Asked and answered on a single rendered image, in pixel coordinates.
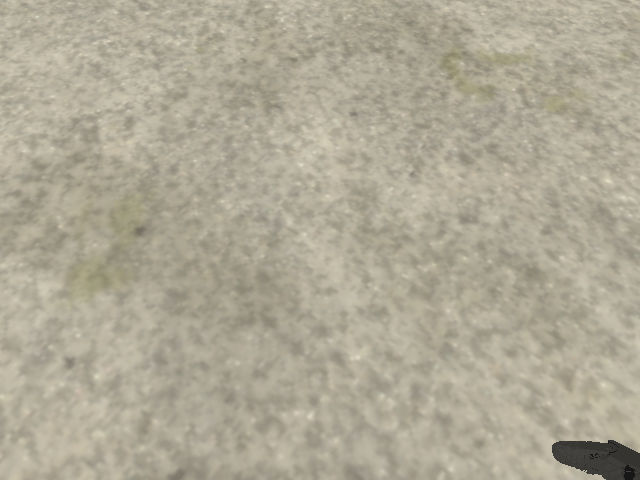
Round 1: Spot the robot right hand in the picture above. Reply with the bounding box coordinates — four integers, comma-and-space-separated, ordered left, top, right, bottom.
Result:
552, 440, 640, 480

